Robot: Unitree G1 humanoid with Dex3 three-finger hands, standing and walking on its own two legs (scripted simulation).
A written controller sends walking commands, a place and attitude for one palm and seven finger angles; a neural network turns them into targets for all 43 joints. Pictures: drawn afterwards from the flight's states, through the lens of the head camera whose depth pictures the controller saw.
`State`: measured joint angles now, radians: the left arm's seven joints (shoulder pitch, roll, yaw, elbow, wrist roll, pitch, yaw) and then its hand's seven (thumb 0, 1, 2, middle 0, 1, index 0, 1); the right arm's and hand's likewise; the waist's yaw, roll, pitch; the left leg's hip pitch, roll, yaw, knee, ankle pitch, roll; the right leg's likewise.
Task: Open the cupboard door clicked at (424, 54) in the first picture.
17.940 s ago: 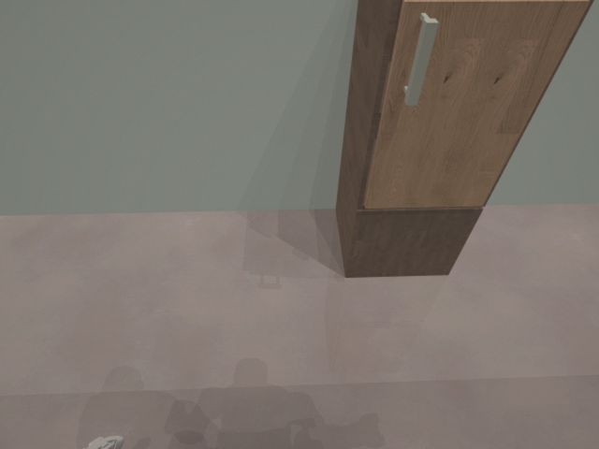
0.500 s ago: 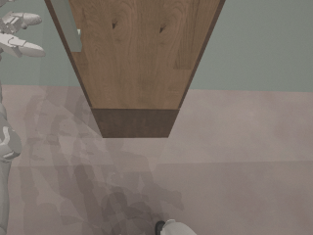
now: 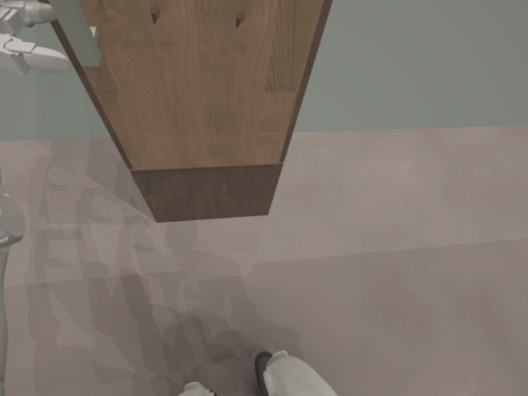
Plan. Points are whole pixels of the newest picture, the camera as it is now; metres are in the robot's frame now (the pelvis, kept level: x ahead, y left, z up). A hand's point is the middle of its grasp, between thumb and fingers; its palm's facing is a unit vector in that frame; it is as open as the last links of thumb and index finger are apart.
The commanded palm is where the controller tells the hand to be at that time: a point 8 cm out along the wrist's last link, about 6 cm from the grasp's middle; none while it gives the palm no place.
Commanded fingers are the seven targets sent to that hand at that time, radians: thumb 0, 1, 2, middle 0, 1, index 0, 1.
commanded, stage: slide the fingers in behind the handle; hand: left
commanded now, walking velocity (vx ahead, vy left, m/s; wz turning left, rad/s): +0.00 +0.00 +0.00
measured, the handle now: out of the picture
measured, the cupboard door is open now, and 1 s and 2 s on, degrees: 0 0 1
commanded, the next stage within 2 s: close the thumb around the handle in 1.06 s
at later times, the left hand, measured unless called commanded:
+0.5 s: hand (70, 22) +0.58 +0.14 +0.17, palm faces -0.12 -0.99 -0.01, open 14.0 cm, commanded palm +0.56 +0.19 +0.17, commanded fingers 0.00 -0.50 0.30 -0.30 -1.20 -0.30 -1.20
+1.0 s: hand (65, 28) +0.57 +0.14 +0.17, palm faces -0.07 -1.00 -0.02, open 14.0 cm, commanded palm +0.55 +0.18 +0.17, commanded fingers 0.00 -0.50 0.30 -0.30 -1.20 -0.30 -1.20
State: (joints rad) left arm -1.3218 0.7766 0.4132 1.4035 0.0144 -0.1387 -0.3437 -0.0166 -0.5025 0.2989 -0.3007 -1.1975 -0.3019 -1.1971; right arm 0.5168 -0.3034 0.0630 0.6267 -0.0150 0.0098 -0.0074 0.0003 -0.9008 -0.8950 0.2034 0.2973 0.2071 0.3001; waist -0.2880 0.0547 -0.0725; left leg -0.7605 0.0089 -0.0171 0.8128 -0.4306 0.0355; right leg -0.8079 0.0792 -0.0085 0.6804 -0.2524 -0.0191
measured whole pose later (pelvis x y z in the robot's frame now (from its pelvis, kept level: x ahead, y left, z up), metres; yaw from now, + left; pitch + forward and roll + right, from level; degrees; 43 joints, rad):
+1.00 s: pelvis +0.01 -0.01 +0.01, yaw +1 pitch +20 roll -2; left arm -1.23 0.59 0.35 1.31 -0.04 -0.17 -0.26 -0.02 -0.50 0.30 -0.26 -1.18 -0.30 -1.20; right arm 0.48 -0.30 0.03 0.63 -0.01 0.01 0.01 0.00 -0.90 -0.90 0.20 0.30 0.21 0.30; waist -0.23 0.05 -0.08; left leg -0.67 0.00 -0.03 0.76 -0.42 0.02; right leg -0.73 0.07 -0.02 0.67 -0.28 -0.04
